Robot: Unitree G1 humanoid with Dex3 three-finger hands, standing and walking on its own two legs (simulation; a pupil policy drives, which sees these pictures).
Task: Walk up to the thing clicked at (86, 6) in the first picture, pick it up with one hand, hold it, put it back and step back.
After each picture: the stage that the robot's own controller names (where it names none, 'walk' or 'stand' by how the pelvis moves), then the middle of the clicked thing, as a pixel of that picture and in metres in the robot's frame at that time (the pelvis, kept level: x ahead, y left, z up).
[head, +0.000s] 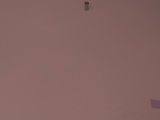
stand; (86, 6) +2.24 -0.11 -0.72
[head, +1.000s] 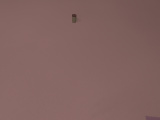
walk; (74, 18) +2.11 -0.03 -0.73
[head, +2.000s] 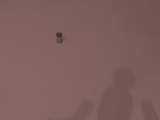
walk; (59, 38) +1.41 +0.15 -0.72
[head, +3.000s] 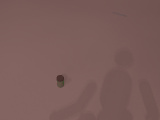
walk; (60, 81) +0.89 +0.15 -0.72
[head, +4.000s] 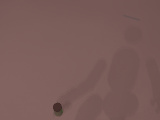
walk; (58, 109) +0.55 +0.18 -0.71
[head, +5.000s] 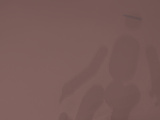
stand; out of the picture +0.38 +0.21 -0.70
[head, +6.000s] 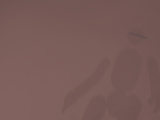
stand; out of the picture +0.36 +0.18 -0.72
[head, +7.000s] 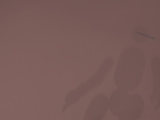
stand; out of the picture +0.35 +0.16 -0.72
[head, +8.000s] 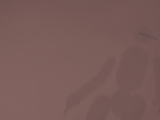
stand; out of the picture +0.35 +0.15 -0.72
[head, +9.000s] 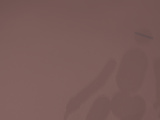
stand; out of the picture +0.37 +0.17 -0.73
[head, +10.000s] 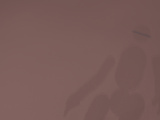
stand; out of the picture +0.36 +0.19 -0.72
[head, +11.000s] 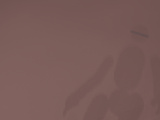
stand; out of the picture +0.36 +0.19 -0.73
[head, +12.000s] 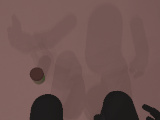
go down; (37, 76) +0.43 +0.19 -0.42
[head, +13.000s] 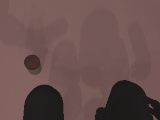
go down; (33, 65) +0.45 +0.20 -0.32
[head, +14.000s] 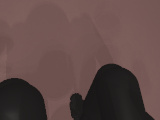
close in; out of the picture +0.44 +0.23 -0.24
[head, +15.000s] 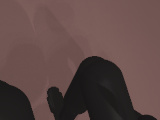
close; out of the picture +0.43 +0.25 -0.23
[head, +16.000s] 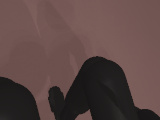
lift; out of the picture +0.43 +0.25 -0.23
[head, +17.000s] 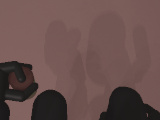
lift; (24, 84) +0.33 +0.20 -0.08
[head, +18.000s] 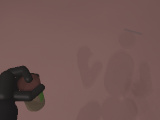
hold; (32, 93) +0.33 +0.18 +0.03
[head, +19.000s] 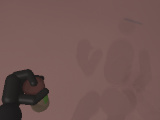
hold; (37, 95) +0.33 +0.17 -0.01
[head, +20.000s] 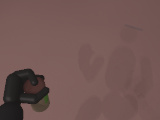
crouch; (37, 95) +0.33 +0.17 +0.00
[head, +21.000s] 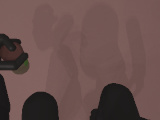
crouch; (16, 59) +0.43 +0.20 -0.12
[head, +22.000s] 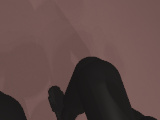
lower; out of the picture +0.45 +0.25 -0.24
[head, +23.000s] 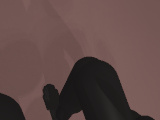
lower; out of the picture +0.44 +0.26 -0.24
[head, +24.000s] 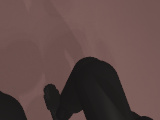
lower; out of the picture +0.44 +0.26 -0.25
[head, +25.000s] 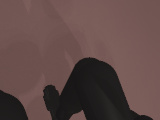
lower; out of the picture +0.44 +0.26 -0.25
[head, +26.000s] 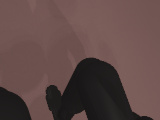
loosen; out of the picture +0.44 +0.25 -0.25
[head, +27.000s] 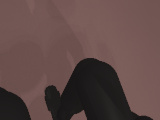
withdraw; out of the picture +0.44 +0.25 -0.25
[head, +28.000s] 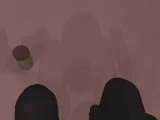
walk; (23, 58) +0.47 +0.21 -0.30
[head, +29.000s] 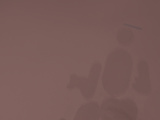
stand; out of the picture +0.39 +0.16 -0.65
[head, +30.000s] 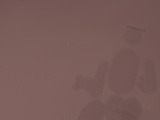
stand; out of the picture +0.39 +0.18 -0.67
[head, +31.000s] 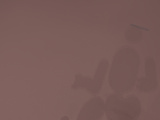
stand; out of the picture +0.40 +0.17 -0.67
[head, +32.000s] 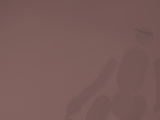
walk; out of the picture +0.41 +0.17 -0.72
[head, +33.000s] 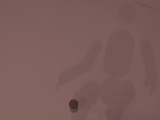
walk; (73, 106) +0.48 +0.07 -0.70
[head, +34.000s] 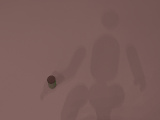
walk; (51, 82) +0.67 +0.21 -0.70
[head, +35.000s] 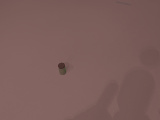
walk; (62, 69) +0.98 +0.29 -0.70
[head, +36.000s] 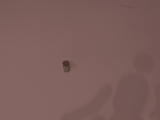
stand; (66, 66) +1.04 +0.17 -0.72
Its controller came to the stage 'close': yes
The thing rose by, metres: 0.71
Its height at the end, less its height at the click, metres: +0.00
